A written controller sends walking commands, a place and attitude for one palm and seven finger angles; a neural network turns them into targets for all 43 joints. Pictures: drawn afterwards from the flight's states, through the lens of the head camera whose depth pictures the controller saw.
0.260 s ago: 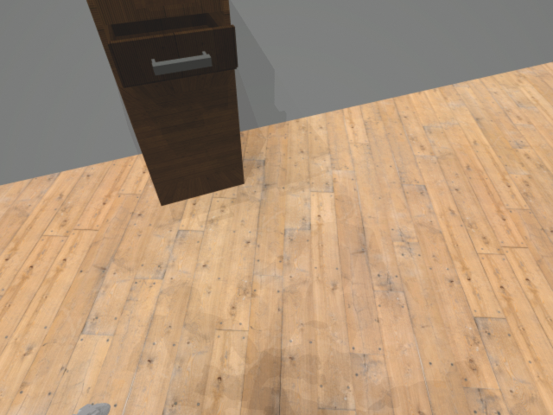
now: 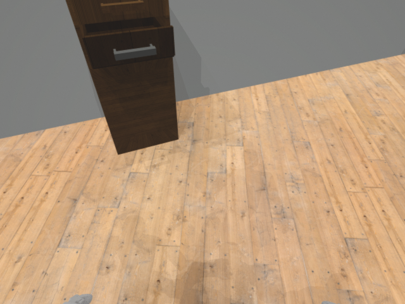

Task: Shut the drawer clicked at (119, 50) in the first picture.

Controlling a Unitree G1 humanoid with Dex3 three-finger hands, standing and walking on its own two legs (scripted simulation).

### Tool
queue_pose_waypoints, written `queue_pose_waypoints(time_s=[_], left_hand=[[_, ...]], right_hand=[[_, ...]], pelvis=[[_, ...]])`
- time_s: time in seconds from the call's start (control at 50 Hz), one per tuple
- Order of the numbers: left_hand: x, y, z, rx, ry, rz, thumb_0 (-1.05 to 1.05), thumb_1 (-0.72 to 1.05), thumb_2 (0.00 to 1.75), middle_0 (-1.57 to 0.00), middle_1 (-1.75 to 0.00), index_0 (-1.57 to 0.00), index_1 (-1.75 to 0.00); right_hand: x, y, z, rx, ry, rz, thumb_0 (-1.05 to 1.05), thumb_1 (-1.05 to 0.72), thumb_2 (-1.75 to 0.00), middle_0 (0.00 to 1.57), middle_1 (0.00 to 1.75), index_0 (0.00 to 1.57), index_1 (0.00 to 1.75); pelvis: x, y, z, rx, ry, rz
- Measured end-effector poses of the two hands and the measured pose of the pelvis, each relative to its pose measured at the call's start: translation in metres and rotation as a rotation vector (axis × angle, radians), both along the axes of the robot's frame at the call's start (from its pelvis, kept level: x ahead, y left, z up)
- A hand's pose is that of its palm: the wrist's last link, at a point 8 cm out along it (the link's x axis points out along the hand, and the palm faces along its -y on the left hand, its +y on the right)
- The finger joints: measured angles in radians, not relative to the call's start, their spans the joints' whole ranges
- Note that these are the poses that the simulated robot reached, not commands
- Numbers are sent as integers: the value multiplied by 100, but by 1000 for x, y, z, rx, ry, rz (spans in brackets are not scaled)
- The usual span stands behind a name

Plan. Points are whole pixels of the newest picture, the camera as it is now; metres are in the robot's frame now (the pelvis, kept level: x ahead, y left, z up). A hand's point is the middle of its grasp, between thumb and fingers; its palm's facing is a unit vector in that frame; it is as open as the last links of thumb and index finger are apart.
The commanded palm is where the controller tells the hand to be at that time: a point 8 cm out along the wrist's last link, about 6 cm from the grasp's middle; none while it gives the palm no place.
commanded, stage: stand and wait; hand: left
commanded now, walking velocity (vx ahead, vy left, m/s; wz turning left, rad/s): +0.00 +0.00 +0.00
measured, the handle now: (134, 50) +1.09 +0.37 +0.00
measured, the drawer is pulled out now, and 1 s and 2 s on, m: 0.14 0.14 0.14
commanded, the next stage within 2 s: look at it before walking up in 0.56 s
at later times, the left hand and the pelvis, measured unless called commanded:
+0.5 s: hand out of the picture +0.05 +0.24 -0.15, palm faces -0.03 -0.94 -0.33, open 7.4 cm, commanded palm none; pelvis -0.01 +0.00 +0.00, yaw +0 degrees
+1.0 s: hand out of the picture +0.06 +0.24 -0.15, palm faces -0.04 -0.94 -0.32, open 7.4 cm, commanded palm none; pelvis -0.01 +0.00 +0.01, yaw +0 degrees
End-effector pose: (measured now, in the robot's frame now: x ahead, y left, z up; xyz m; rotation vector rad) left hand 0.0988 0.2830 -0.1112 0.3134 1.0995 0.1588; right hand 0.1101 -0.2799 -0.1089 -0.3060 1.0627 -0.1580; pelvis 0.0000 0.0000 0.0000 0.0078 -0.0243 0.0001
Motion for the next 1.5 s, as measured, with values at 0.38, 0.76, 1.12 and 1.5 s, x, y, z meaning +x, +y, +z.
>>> queue_pose_waypoints(time_s=[0.38,0.76,1.12,1.5], left_hand=[[-49,4,-8,7,128,41,1,90,90,-20,-30,-20,-30],[-44,3,-5,2,101,26,0,90,90,-20,-30,-20,-30],[-46,4,-6,4,123,28,0,90,90,-20,-30,-20,-30],[-47,-2,-10,-2,100,67,0,90,90,-20,-30,-20,-30]], right_hand=[[-58,-14,-8,-17,155,-55,1,-91,-90,20,30,20,30],[-63,-9,-7,-3,143,-56,1,-91,-90,20,30,20,30],[-59,-10,-6,-7,148,-57,1,-91,-90,20,30,20,30],[-57,-1,-14,7,168,-34,1,-91,-90,20,30,20,29]], pelvis=[[-10,-4,3,-4,-8,0],[-16,-2,5,-3,-7,-4],[-12,-1,6,-3,-4,-7],[-15,-2,2,-4,6,32]])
